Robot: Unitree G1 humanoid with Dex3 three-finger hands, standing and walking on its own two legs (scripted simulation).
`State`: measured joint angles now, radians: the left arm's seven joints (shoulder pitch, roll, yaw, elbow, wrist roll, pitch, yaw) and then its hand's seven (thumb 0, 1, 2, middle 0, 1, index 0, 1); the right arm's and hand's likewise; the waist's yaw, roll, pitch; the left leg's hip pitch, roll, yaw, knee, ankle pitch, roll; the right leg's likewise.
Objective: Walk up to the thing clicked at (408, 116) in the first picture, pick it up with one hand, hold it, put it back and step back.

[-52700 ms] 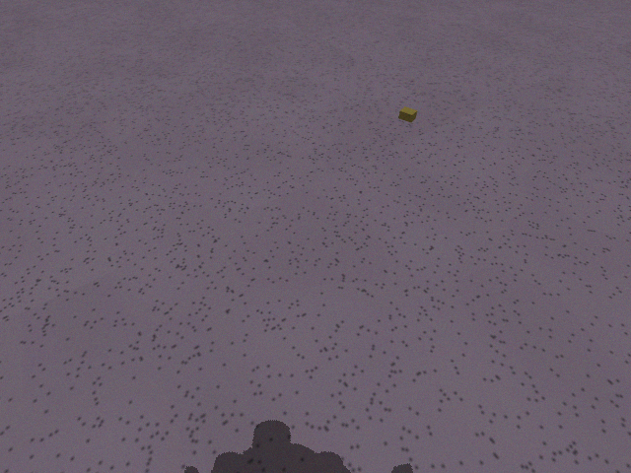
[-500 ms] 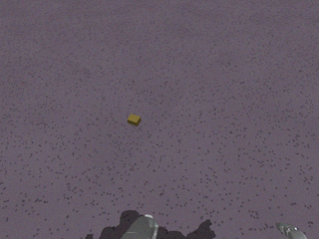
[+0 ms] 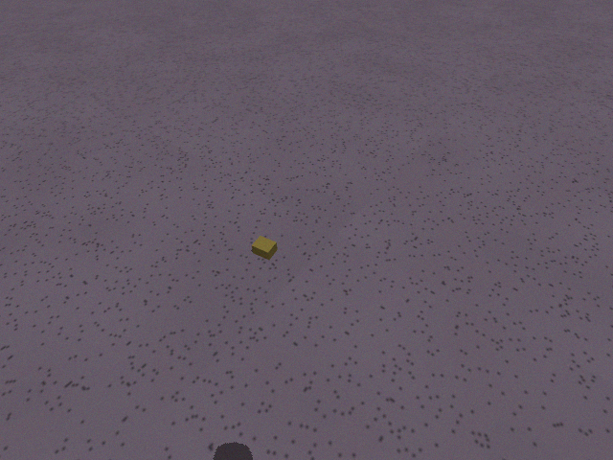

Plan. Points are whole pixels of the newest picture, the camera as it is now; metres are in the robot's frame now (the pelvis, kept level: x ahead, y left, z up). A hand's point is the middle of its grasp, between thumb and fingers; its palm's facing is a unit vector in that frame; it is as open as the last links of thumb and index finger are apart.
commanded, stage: step back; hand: left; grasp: from above
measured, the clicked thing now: (264, 247) +1.07 +0.23 -0.73
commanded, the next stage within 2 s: stand in 0.56 s
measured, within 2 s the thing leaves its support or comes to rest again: neither
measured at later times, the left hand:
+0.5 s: hand out of the picture +0.13 +0.29 -0.14, palm faces +0.02 -0.93 -0.36, open 7.4 cm
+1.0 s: hand out of the picture +0.12 +0.27 -0.13, palm faces -0.03 -0.94 -0.33, open 7.4 cm
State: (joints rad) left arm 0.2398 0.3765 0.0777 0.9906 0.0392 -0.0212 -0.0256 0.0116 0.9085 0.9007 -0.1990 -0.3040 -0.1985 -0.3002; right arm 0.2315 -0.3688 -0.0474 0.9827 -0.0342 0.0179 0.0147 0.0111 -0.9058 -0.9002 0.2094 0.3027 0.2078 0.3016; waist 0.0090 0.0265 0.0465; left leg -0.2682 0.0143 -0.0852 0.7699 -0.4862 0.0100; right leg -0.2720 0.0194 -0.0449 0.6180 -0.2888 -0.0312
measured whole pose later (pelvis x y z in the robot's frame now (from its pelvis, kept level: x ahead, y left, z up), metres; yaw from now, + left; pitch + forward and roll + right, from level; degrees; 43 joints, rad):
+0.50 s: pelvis +0.05 +0.03 +0.01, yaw +0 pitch -2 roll +0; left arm 0.11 0.38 0.03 1.06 0.00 -0.02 0.00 0.01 0.91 0.90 -0.20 -0.30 -0.20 -0.30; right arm 0.06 -0.32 -0.02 1.05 -0.01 -0.01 0.01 0.01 -0.91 -0.90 0.21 0.30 0.21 0.30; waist 0.02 -0.01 0.08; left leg -0.23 0.02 0.02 0.54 -0.27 0.00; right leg -0.18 -0.02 0.00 0.51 -0.30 0.02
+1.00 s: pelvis +0.04 +0.02 +0.02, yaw +0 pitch -3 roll +0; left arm 0.09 0.35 0.00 1.15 0.01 -0.02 -0.01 0.01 0.91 0.90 -0.20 -0.30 -0.20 -0.30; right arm 0.09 -0.35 -0.01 1.16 -0.01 -0.01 0.02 0.01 -0.91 -0.90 0.21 0.30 0.21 0.30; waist -0.01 0.00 0.05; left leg -0.13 0.02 0.02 0.32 -0.14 -0.01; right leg -0.08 -0.02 0.00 0.32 -0.19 0.02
